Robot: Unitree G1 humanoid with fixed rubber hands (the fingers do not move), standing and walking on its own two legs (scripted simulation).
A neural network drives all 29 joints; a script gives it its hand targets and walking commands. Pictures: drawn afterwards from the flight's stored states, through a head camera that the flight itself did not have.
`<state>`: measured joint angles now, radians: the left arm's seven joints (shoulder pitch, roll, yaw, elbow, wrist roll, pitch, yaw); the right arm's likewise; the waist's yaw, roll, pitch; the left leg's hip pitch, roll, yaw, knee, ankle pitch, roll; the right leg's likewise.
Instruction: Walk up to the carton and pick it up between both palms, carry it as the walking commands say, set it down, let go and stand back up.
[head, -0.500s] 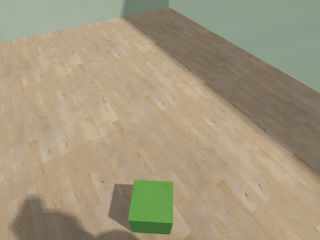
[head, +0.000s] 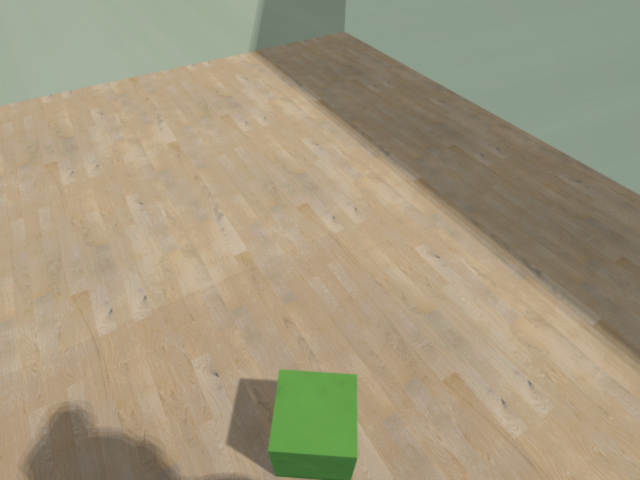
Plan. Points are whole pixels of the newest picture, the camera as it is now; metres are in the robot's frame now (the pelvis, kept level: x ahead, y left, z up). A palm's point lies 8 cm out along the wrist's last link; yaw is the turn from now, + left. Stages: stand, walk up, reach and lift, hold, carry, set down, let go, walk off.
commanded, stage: walk up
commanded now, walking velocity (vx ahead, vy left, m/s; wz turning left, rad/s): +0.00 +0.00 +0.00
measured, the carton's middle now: (315, 426) +0.40 +0.01 -0.65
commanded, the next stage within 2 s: stand in 0.32 s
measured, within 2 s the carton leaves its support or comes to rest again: neither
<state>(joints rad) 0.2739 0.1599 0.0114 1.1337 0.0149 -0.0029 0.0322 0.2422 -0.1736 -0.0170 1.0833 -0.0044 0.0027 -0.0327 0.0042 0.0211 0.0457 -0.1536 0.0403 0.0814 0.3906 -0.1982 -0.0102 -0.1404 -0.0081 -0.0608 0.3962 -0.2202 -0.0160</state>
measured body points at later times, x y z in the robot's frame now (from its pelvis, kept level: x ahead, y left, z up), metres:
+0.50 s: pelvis +0.01 -0.01 +0.00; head +0.02 -0.02 +0.45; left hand +0.01 +0.21 -0.16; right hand -0.01 -0.24 -0.16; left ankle +0.01 +0.12 -0.74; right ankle +0.00 -0.11 -0.74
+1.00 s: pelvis +0.01 +0.00 -0.03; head +0.10 +0.00 +0.41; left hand +0.16 +0.20 -0.16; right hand +0.15 -0.22 -0.16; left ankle +0.01 +0.13 -0.74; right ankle +0.00 -0.11 -0.74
